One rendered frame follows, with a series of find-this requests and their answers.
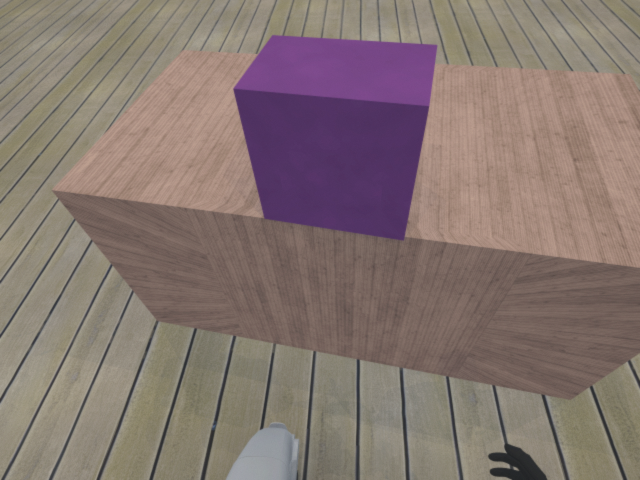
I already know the carton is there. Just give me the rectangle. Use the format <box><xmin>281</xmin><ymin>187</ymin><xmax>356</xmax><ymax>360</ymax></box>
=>
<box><xmin>233</xmin><ymin>35</ymin><xmax>437</xmax><ymax>241</ymax></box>

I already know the left robot thigh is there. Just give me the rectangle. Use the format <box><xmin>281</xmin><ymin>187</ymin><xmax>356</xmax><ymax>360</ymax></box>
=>
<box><xmin>226</xmin><ymin>428</ymin><xmax>299</xmax><ymax>480</ymax></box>

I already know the pedestal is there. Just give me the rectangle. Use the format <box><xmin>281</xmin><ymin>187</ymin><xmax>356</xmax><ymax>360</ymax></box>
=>
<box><xmin>52</xmin><ymin>50</ymin><xmax>640</xmax><ymax>400</ymax></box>

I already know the right robot hand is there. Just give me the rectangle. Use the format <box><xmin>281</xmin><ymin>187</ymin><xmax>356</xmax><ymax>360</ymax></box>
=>
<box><xmin>488</xmin><ymin>443</ymin><xmax>547</xmax><ymax>480</ymax></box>

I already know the left robot shin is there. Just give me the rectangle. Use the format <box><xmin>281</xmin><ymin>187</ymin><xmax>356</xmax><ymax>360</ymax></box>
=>
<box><xmin>269</xmin><ymin>422</ymin><xmax>288</xmax><ymax>431</ymax></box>

